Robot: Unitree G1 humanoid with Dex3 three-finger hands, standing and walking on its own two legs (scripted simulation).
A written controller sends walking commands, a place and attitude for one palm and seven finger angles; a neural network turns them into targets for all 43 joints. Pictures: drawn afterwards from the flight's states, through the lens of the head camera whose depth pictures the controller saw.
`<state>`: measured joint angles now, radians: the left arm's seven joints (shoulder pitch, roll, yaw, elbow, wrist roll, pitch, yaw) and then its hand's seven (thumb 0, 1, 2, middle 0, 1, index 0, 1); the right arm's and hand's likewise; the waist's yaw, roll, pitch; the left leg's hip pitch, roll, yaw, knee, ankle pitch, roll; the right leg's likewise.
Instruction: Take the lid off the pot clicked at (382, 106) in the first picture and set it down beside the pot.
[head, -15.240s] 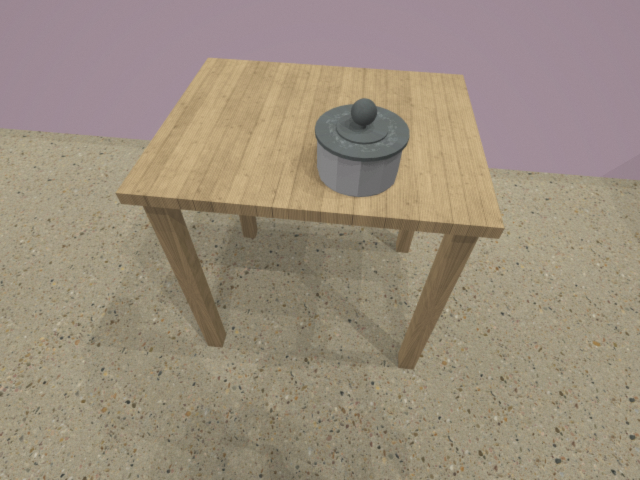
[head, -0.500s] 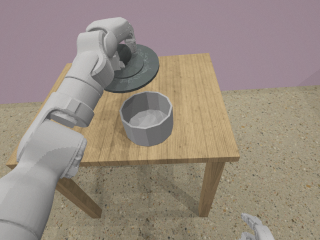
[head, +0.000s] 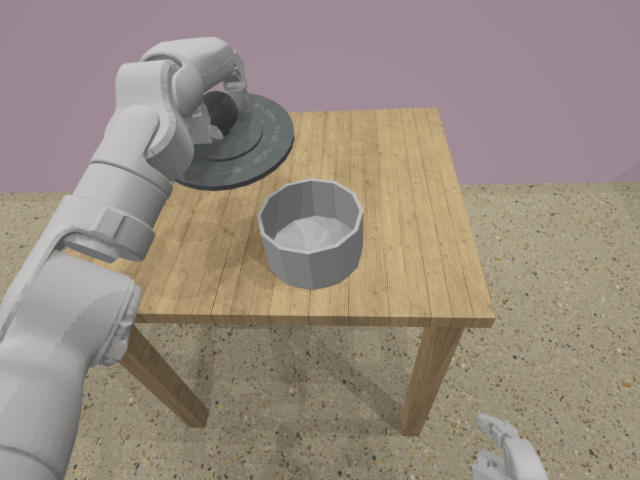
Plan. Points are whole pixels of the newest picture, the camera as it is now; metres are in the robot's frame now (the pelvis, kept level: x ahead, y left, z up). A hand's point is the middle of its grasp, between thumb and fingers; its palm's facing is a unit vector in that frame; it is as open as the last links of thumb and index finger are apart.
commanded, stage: move the lid sideways beside the pot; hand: left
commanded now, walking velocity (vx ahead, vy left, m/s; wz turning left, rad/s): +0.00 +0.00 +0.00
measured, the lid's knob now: (217, 111) +0.49 +0.13 +0.23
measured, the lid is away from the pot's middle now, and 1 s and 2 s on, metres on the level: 0.10 0.21 0.23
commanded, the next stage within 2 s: lower the lid onto the table in 1.26 s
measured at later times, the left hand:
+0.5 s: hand (159, 120) +0.46 +0.19 +0.24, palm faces -0.22 -0.03 -0.98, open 8.0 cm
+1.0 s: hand (119, 120) +0.47 +0.25 +0.24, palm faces -0.24 -0.03 -0.97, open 8.0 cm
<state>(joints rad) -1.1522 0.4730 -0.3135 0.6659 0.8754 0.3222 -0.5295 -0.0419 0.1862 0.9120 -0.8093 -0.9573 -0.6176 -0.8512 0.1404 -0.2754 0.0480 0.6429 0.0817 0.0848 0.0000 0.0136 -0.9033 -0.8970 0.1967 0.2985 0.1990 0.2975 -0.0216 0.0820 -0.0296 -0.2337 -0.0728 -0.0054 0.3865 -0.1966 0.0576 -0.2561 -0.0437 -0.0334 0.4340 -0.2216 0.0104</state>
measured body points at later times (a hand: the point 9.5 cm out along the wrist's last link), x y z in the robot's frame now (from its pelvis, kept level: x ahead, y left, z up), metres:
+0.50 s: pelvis +0.00 +0.00 +0.00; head +0.02 -0.03 +0.45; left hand +0.46 +0.19 +0.30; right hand +0.12 -0.26 -0.12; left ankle +0.00 +0.09 -0.74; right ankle +0.00 -0.13 -0.74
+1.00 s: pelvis +0.00 +0.00 +0.00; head +0.04 -0.02 +0.45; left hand +0.47 +0.24 +0.30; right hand +0.12 -0.25 -0.12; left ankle +0.00 +0.09 -0.74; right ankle +0.00 -0.13 -0.74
